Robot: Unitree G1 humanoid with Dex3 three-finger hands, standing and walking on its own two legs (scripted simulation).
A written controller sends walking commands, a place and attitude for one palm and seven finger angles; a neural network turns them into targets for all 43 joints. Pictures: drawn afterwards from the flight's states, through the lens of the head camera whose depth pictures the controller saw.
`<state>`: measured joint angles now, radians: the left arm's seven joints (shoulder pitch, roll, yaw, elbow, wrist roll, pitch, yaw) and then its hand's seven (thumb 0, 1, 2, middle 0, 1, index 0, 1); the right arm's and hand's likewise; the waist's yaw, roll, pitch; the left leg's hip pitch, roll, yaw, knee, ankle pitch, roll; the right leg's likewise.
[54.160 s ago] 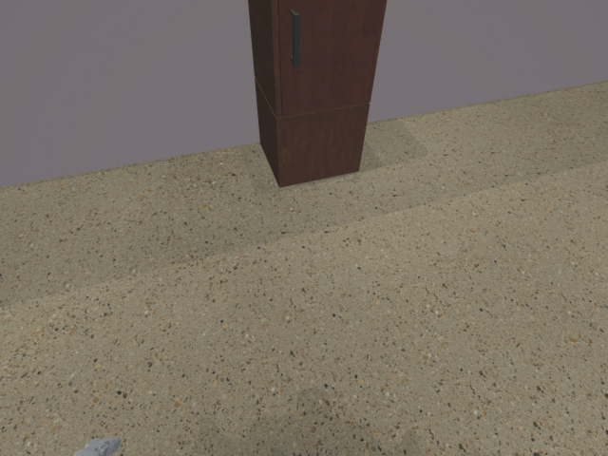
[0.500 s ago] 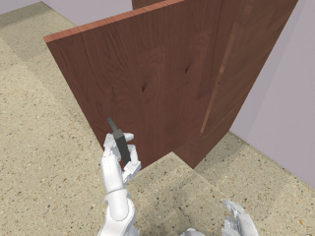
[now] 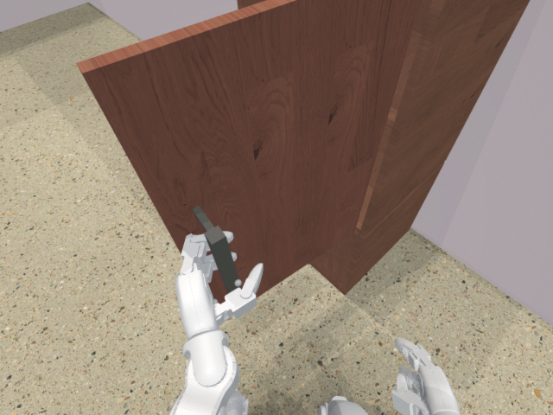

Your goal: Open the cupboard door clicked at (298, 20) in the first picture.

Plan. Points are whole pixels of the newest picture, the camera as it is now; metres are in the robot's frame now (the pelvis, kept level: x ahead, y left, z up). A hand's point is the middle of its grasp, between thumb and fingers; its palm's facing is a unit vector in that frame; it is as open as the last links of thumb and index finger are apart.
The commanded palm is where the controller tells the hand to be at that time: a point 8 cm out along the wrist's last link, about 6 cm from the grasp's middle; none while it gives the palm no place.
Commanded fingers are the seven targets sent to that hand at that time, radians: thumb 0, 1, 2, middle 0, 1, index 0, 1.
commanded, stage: open thumb and fingers to let go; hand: left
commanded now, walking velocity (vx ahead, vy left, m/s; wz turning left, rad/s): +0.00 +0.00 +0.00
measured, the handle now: (219, 256) +0.33 +0.10 +0.04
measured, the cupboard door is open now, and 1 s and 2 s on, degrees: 82 83 83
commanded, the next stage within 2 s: slide the hand sideways off the handle in 0.50 s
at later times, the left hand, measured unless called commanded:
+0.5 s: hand (240, 280) +0.30 +0.07 +0.04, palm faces +0.26 -0.96 -0.02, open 15.0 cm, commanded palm +0.25 +0.10 +0.04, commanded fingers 0.00 -0.50 0.30 -0.15 -0.30 -0.15 -0.30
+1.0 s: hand (235, 311) +0.25 +0.07 +0.04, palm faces -0.12 -0.99 +0.02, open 16.3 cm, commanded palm +0.23 +0.13 +0.04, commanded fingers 0.00 -0.50 0.30 -0.15 -0.30 -0.15 -0.30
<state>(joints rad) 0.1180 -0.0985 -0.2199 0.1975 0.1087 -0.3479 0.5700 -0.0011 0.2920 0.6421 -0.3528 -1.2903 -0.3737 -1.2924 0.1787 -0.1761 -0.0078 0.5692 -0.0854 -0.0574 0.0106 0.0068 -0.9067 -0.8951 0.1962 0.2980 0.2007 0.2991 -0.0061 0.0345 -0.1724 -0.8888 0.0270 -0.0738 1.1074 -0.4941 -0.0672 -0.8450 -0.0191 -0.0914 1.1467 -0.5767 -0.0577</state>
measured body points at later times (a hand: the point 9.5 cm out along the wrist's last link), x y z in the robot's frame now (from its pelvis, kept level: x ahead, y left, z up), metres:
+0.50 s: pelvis -0.01 +0.02 +0.00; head +0.04 +0.01 +0.44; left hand +0.28 +0.12 +0.04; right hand +0.16 -0.19 -0.10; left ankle +0.03 +0.17 -0.65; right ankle -0.01 -0.08 -0.65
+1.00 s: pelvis -0.01 +0.04 -0.01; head +0.05 +0.03 +0.43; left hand +0.25 +0.12 +0.04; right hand +0.15 -0.19 -0.10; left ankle +0.03 +0.17 -0.65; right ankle -0.01 -0.08 -0.65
